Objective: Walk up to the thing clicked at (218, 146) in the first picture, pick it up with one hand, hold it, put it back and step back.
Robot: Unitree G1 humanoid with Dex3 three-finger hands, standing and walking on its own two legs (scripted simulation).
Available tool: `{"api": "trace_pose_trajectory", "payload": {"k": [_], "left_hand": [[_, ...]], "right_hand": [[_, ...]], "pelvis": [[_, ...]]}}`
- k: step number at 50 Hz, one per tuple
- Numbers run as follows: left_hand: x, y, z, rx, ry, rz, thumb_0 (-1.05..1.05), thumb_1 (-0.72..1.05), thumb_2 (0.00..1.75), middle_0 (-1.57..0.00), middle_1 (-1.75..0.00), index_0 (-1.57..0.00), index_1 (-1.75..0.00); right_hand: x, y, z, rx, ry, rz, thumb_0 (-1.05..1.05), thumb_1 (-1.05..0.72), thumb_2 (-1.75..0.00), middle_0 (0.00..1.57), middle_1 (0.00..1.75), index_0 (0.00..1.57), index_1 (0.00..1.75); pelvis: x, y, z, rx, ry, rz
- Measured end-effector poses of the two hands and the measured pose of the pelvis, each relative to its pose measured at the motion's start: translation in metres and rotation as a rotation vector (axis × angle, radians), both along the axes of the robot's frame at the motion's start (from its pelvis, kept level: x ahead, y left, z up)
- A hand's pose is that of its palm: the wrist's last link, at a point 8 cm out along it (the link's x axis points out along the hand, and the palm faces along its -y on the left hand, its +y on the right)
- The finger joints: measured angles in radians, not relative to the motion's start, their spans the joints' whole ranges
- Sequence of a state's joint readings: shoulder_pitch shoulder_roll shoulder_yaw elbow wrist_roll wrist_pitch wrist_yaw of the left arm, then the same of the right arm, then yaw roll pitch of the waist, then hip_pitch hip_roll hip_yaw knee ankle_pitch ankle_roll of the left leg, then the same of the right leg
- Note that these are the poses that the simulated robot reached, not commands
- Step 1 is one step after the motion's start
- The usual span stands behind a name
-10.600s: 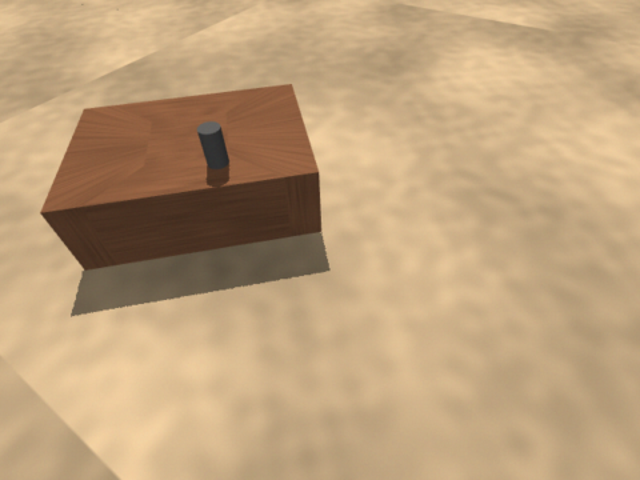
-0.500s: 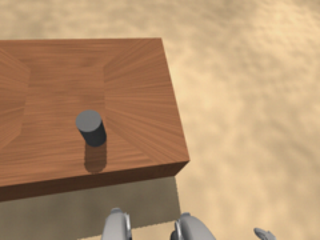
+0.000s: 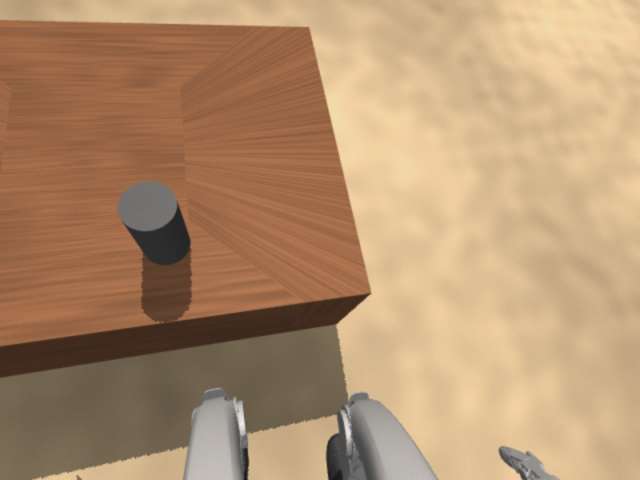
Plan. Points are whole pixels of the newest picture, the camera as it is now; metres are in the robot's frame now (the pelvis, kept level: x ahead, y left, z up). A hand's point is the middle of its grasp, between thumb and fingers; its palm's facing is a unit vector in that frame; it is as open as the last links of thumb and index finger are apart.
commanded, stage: approach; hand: left
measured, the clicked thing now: (158, 226) +0.52 +0.22 -0.23
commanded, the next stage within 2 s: go down in 0.12 s
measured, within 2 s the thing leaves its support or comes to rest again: neither
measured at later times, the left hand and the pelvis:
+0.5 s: hand (68, 243) +0.47 +0.32 -0.16, palm faces +0.21 -0.98 -0.02, open 17.0 cm; pelvis -0.06 -0.01 -0.20, yaw -5 degrees
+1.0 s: hand out of the picture +0.47 +0.37 -0.07, palm faces +0.22 -0.97 -0.08, open 16.9 cm; pelvis -0.05 -0.02 -0.15, yaw -5 degrees
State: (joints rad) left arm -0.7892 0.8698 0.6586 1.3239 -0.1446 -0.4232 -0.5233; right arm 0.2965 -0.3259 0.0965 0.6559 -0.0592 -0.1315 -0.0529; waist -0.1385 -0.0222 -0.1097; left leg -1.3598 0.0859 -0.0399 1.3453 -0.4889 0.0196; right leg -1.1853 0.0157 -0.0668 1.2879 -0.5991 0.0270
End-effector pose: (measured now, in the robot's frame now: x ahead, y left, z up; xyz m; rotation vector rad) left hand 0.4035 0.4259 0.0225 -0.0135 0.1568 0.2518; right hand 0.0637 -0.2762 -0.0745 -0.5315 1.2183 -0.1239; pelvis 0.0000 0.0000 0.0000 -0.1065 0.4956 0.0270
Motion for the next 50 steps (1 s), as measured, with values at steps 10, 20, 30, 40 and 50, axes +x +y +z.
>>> {"api": "trace_pose_trajectory", "payload": {"k": [10, 20, 30, 40, 50], "left_hand": [[0.021, -0.03, -0.139, -0.022, -0.172, -0.021, -0.02, -0.56, 0.04, -0.05, -0.05, -0.02, -0.06], [0.029, -0.046, -0.196, 0.048, -0.174, -0.062, -0.02, -0.48, 0.13, -0.03, -0.1, -0.01, -0.12], [0.033, -0.052, -0.165, 0.098, -0.2, -0.017, -0.02, -0.42, 0.14, -0.03, -0.14, -0.03, -0.14], [0.028, -0.02, -0.124, 0.118, -0.188, 0.011, -0.01, -0.41, 0.11, -0.04, -0.13, -0.04, -0.12], [0.036, -0.013, -0.086, 0.101, -0.127, -0.04, -0.01, -0.41, 0.1, -0.04, -0.11, -0.04, -0.09]], "right_hand": [[-0.002, -0.001, -0.105, -0.016, 0.044, 0.046, 0.0, -0.89, -0.9, 0.2, 0.3, 0.2, 0.3], [-0.031, 0.009, -0.198, 0.045, 0.136, 0.041, 0.0, -0.92, -0.9, 0.2, 0.3, 0.2, 0.3], [-0.082, -0.001, -0.231, 0.079, 0.16, -0.05, 0.0, -0.9, -0.9, 0.2, 0.3, 0.2, 0.3], [-0.105, -0.015, -0.21, 0.036, 0.228, -0.128, 0.0, -0.89, -0.89, 0.2, 0.3, 0.2, 0.3], [-0.074, -0.021, -0.158, -0.011, 0.162, -0.156, 0.0, -0.88, -0.89, 0.2, 0.3, 0.2, 0.3]], "pelvis": [[-0.02, -0.003, -0.107, -0.029, 0.11, -0.04], [-0.053, -0.009, -0.178, -0.029, 0.108, -0.06], [-0.071, -0.018, -0.209, -0.026, 0.067, -0.086], [-0.068, -0.02, -0.197, -0.025, 0.083, -0.09], [-0.048, -0.016, -0.154, -0.034, 0.11, -0.069]]}}
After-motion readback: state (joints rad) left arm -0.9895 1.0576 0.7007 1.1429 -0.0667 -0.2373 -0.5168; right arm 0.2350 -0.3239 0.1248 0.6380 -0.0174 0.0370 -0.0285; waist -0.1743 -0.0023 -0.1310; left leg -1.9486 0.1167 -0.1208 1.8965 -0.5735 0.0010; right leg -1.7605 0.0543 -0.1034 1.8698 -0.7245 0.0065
